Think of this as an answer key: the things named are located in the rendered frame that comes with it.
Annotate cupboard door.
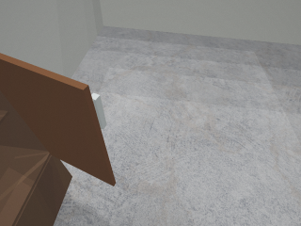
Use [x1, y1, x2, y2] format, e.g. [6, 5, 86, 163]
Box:
[0, 53, 116, 186]

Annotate handle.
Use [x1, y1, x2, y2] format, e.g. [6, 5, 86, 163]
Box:
[91, 92, 107, 129]

